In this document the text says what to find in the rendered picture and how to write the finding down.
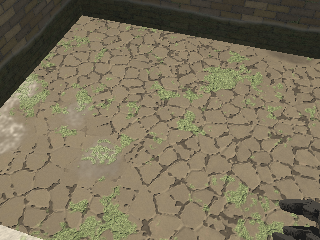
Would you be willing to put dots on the robot right hand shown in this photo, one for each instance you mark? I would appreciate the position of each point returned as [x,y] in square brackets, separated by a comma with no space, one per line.
[310,209]

